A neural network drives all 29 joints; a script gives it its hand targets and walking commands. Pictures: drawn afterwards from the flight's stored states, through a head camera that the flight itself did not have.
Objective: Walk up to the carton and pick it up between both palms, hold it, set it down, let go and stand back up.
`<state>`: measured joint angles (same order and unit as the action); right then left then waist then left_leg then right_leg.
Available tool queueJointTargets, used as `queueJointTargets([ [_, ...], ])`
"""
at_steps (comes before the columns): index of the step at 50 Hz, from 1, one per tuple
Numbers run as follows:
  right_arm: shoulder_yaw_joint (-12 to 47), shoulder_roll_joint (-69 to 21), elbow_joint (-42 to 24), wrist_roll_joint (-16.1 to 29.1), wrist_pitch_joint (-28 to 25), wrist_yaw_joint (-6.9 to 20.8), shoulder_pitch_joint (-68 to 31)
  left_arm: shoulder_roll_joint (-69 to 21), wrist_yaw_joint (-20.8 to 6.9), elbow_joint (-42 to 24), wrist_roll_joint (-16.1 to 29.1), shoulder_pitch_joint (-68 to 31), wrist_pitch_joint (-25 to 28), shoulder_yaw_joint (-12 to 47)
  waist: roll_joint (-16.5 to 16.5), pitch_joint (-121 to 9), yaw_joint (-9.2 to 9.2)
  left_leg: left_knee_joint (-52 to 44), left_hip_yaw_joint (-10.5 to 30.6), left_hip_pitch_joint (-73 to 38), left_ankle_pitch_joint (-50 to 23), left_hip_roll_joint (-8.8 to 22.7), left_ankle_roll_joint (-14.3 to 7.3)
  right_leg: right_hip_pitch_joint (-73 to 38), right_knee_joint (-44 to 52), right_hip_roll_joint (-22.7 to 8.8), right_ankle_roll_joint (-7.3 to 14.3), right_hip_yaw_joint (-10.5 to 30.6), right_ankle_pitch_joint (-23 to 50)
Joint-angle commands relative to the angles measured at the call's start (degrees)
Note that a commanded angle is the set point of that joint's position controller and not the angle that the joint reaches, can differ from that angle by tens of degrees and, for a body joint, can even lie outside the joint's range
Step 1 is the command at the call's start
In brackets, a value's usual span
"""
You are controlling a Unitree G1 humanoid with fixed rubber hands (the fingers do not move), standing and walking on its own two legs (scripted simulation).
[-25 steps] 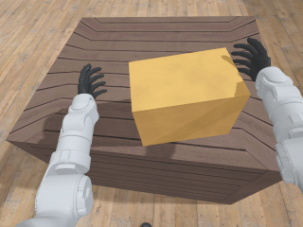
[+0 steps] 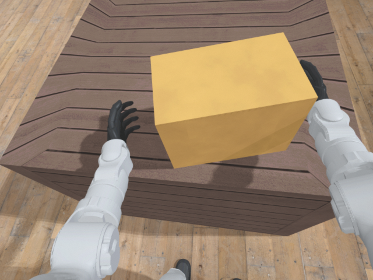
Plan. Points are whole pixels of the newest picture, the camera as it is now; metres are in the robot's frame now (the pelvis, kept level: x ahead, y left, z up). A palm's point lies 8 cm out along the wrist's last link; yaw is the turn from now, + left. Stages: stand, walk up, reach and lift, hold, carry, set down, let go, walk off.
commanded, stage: reach and lift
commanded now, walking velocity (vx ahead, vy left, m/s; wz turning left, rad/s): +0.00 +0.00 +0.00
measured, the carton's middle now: (223, 107) +0.49 +0.03 +0.03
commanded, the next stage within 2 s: none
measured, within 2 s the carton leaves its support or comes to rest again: neither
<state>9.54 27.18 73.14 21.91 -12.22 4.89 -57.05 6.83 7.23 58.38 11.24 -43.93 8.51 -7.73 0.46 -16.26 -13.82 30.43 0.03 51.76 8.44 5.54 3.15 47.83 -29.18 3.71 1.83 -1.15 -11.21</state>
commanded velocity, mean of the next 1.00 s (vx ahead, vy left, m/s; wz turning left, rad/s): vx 0.00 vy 0.00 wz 0.00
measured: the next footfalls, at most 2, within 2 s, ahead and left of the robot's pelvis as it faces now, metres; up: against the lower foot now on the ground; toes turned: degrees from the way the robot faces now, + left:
none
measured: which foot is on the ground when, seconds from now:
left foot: down 0.00-1.00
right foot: down 0.00-1.00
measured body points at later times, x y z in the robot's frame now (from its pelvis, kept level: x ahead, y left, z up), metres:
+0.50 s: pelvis -0.01 +0.00 +0.00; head +0.13 -0.02 +0.43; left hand +0.42 +0.22 +0.03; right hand +0.52 -0.14 +0.05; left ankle +0.03 +0.15 -0.72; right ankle -0.01 -0.10 -0.72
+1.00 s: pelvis +0.02 +0.00 +0.02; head +0.14 -0.01 +0.45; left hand +0.40 +0.22 +0.02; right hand +0.52 -0.13 +0.05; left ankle +0.03 +0.15 -0.72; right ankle -0.01 -0.10 -0.72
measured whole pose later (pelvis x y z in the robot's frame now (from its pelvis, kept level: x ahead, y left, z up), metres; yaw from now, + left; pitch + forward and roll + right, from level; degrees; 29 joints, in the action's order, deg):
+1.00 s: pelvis +0.02 +0.00 +0.02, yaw +0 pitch +26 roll +0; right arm -18.1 16.9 78.7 -11.7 -21.9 4.2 -55.4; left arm -5.8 6.9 56.7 -9.2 -40.1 18.4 -29.3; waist -0.9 -12.9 -10.6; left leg 19.4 -2.4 40.0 5.4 4.6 2.5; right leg 37.7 -20.5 2.8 1.5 0.9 -8.9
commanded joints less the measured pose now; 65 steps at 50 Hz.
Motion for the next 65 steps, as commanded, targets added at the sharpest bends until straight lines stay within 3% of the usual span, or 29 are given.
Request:
queueJointTargets([
  [1,-1.23,9.33,-9.55,-0.14,-3.13,0.19,-34.07,11.18,-0.21,-11.54,0.73,-28.34,4.64,-1.09,-14.14,-49.71,0.09,2.53,-6.12,-15.4,-22.0,-4.85,-0.66,-37.47,-4.84,0.52,-6.19,0.3,36.39],
  [4,0.35,8.42,-10.07,1.14,-2.87,0.61,-34.97,10.7,-0.13,-10.62,1.45,-28.05,4.42,-0.31,-13.97,-50.29,-1.11,3.13,-6.43,-15.94,-21.89,-4.9,-0.6,-35.4,-4.57,0.62,-5.89,0.22,33.45],
  [8,-2.2,7.44,-8.2,-0.98,-3.49,0.27,-35.17,8.03,-0.37,-8.83,-0.05,-27.13,4.11,0.0,-13.58,-50.03,0.0,3.34,-6.09,-17.38,-23.35,-4.55,-0.32,-34.67,-4.37,0.79,-5.56,-0.77,35.57],
  [9,-0.39,6.6,-8.72,-0.25,-2.92,0.56,-36.6,7.64,-0.04,-8.44,0.4,-28.83,3.81,-0.02,-15.35,-48.72,-0.92,3.31,-6.08,-15.29,-22.13,-4.95,-0.78,-35.78,-4.62,0.7,-5.94,-0.21,34.19],
  [12,-2.1,5.96,-9.17,-1.34,-2.56,0.6,-36.5,8.06,0.5,-8.56,-0.67,-30.1,3.92,-1.35,-14.48,-49.31,-1.29,2.95,-6.28,-15.61,-20.76,-4.61,-0.94,-34.07,-4.15,0.9,-5.69,-0.4,30.09],
  [14,-2.26,3.74,-9.49,-2.15,-2.39,0.61,-38.45,5.61,0.53,-9.72,-0.23,-31.73,3.91,-0.14,-15.8,-47.71,-0.13,2.59,-5.75,-15.01,-19.08,-4.29,-1.27,-33.99,-4.38,0.63,-6.01,-0.91,28.97],
  [16,-2.58,2.19,-8.25,-3.01,-2.04,0.58,-37.05,4.26,0.71,-9.28,-1.46,-30.5,3.53,-1.36,-15.02,-47.56,-1.19,2.73,-6.31,-14.97,-18.95,-4.36,-1.42,-33.85,-4.12,0.48,-5.86,-0.28,28.14],
  [19,-3.5,-0.65,-12.64,-5.15,-2.31,-0.04,-37.94,4.68,0.57,-10.28,-2.96,-30.67,4.11,-3.6,-17.79,-50.32,-1.65,2.39,-6.36,-12.92,-20.21,-4.71,-2.01,-37.68,-4.72,0.07,-6.55,0.34,35.08],
  [22,-4.34,-2.76,-13.16,-6.91,-2.46,0.19,-38.65,2.51,0.56,-10.02,-5.24,-30.67,4.49,-4.46,-16.62,-49.7,-1.85,0.93,-6.48,-12.49,-18.53,-4.85,-2.28,-39.66,-4.45,-0.49,-6.88,0.59,33.4],
  [23,-4.96,-3.45,-11.22,-7.92,-2.04,0.03,-37.56,2.05,0.59,-9.32,-5.59,-31.03,4.56,-4.56,-17.36,-48.02,-1.24,0.84,-6.29,-12.21,-17.76,-4.66,-2.34,-39.85,-4.39,-0.57,-6.76,0.08,32.83],
  [24,-3.41,-4.66,-12.94,-8.1,-2.27,0.02,-36.84,2.46,0.36,-8.27,-5.62,-29.17,5.11,-5.97,-19.54,-48.67,-2.26,1.21,-6.87,-10.92,-19.38,-4.91,-2.7,-41.49,-5.11,-0.72,-7.24,0.9,36.2],
  [27,-5.24,-9.1,-12.27,-10.71,-3.23,0.63,-37.84,-2.22,-0.29,-8.93,-7.87,-31.05,6.31,-4.71,-16.18,-48.03,-1.75,-0.19,-6.59,-13.0,-20.4,-4.73,-2.33,-41.88,-4.49,-1.33,-7.01,0.35,38.24],
  [29,-6.19,-12.35,-11.68,-13.41,-4.08,1.33,-36.22,-4.36,-0.53,-9.4,-9.95,-29.62,7.02,-6.71,-16.69,-48.88,-1.69,-0.54,-6.75,-15.13,-23.24,-4.68,-2.22,-41.71,-3.85,-1.11,-7.11,-0.13,39.98],
  [31,-6.55,-19.34,-10.73,-17.43,-4.08,2.51,-37.61,-9.91,-2.56,-8.65,-11.55,-30.88,7.37,-6.83,-20.19,-46.5,-0.83,-1.47,-6.98,-14.35,-20.34,-5.02,-3.5,-43.64,-3.88,-1.78,-7.55,0.06,39.79],
  [34,-12.56,-35.84,-6.46,-28.01,-7.19,5.68,-34.49,-25.94,-6.06,-10.03,-18.36,-30.03,7.95,-5.07,-15.03,-43.56,1.83,-3.44,-6.99,-20.64,-23.3,-4.82,-2.31,-42.54,-2.2,-1.85,-6.82,-2.37,43.51],
  [35,-13.0,-36.82,-6.23,-31.0,-7.85,6.1,-32.89,-25.9,-6.67,-9.15,-19.81,-29.24,8.31,-6.65,-15.59,-42.92,0.58,-3.97,-7.22,-20.59,-23.47,-5.04,-2.8,-44.91,-1.75,-2.28,-7.1,-2.12,45.16],
  [37,-14.61,-39.12,-4.6,-34.79,-9.88,6.47,-32.27,-27.71,-7.29,-7.09,-21.07,-28.59,8.92,-7.24,-16.99,-41.16,0.94,-5.53,-7.44,-19.94,-22.48,-4.91,-2.88,-46.47,-1.1,-2.15,-7.27,-2.67,46.55],
  [40,-16.39,-40.64,-1.21,-38.53,-11.06,6.38,-29.28,-28.24,-7.34,-5.08,-23.35,-26.9,9.22,-8.0,-14.37,-34.93,0.61,-8.0,-7.65,-19.97,-19.9,-4.45,-3.22,-45.64,1.15,-2.91,-6.9,-2.67,44.83],
  [41,-17.18,-41.2,-0.96,-38.84,-10.94,6.48,-28.68,-28.38,-7.21,-5.27,-23.37,-27.44,9.48,-8.37,-15.34,-35.35,0.87,-7.87,-8.11,-20.03,-19.06,-4.44,-3.48,-45.67,1.46,-2.74,-6.58,-2.21,42.49],
  [42,-16.52,-42.17,-1.16,-39.37,-11.39,6.39,-28.76,-29.19,-7.35,-4.86,-23.23,-26.17,9.84,-9.22,-16.47,-34.85,-0.57,-8.88,-8.57,-19.77,-19.01,-4.46,-3.8,-46.48,1.92,-2.98,-7.13,-1.89,43.26],
  [47,-17.47,-42.1,3.81,-39.45,-12.5,6.08,-25.71,-29.98,-7.03,-4.72,-24.39,-23.3,9.81,-7.42,-12.14,-32.61,0.42,-9.27,-8.7,-21.18,-21.36,-4.28,-3.52,-45.47,2.92,-3.01,-6.05,-2.24,44.69],
  [48,-17.16,-43.56,2.35,-38.67,-12.75,6.03,-26.73,-29.15,-6.84,-4.16,-24.34,-23.73,10.01,-8.23,-13.14,-32.3,-0.59,-9.4,-8.79,-19.68,-20.67,-4.48,-3.66,-45.72,2.98,-3.08,-6.08,-1.72,44.38],
  [54,-17.05,-42.76,3.85,-38.3,-12.93,5.82,-25.34,-31.03,-6.58,-4.4,-24.39,-21.64,9.35,-6.72,-10.56,-29.59,0.56,-9.41,-8.68,-22.18,-21.58,-4.08,-3.2,-42.25,4.1,-2.48,-4.78,-2.32,41.07],
  [56,-16.47,-42.84,1.65,-37.83,-13.34,5.94,-25.4,-30.54,-6.3,-4.83,-24.19,-22.04,9.79,-6.51,-10.87,-32.5,-0.93,-9.51,-8.81,-21.58,-22.4,-4.13,-3.18,-43.36,4.37,-2.49,-4.83,-2.1,41.98],
  [58,-16.97,-42.33,2.95,-38.3,-12.76,5.73,-25.56,-30.93,-6.6,-4.33,-23.66,-21.34,9.39,-6.21,-12.22,-29.59,0.82,-9.4,-8.59,-21.47,-21.77,-4.34,-3.35,-43.02,4.04,-2.73,-5.2,-2.29,42.67],
  [60,-16.76,-43.01,2.24,-38.28,-12.7,5.81,-25.05,-30.93,-6.6,-4.77,-23.84,-21.69,9.94,-6.6,-11.01,-32.12,0.46,-10.34,-8.55,-21.01,-20.84,-4.32,-3.57,-43.33,4.11,-3.24,-5.53,-1.72,41.43],
  [61,-15.35,-44.77,1.83,-38.55,-12.45,5.77,-23.66,-29.93,-6.6,-4.43,-24.17,-20.56,10.5,-7.54,-11.51,-32.76,-1.1,-9.7,-8.83,-19.06,-20.42,-4.51,-3.87,-44.23,3.4,-3.5,-5.49,-0.84,42.23],
  [62,-16.09,-43.85,2.29,-37.87,-12.65,6.01,-24.21,-32.17,-6.56,-4.36,-24.05,-21.01,10.1,-6.43,-11.2,-32.2,0.46,-9.65,-8.78,-20.19,-20.93,-4.48,-3.4,-43.91,3.4,-3.09,-5.27,-1.4,42.97],
  [65,-17.15,-43.25,3.89,-38.16,-12.39,5.93,-24.33,-31.63,-6.71,-4.88,-23.97,-22.76,9.75,-5.99,-11.03,-30.9,0.98,-9.95,-8.7,-20.66,-19.88,-4.11,-3.49,-42.17,3.81,-3.36,-5.42,-2.11,40.39],
])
